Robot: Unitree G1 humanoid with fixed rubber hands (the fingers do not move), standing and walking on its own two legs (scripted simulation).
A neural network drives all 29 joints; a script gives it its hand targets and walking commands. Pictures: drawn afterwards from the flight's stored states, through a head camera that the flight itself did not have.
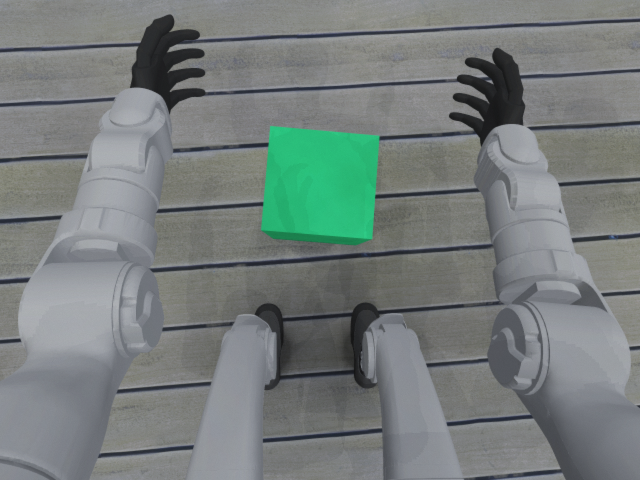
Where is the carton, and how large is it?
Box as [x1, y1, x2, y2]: [261, 126, 378, 244]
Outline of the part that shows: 270,126 261,230 273,238 357,244 370,239 372,234 378,136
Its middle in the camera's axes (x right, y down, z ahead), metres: -0.01 -0.10 +0.85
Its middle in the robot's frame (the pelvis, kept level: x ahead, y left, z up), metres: +0.49 -0.01 -0.51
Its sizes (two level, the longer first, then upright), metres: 0.210 0.200 0.250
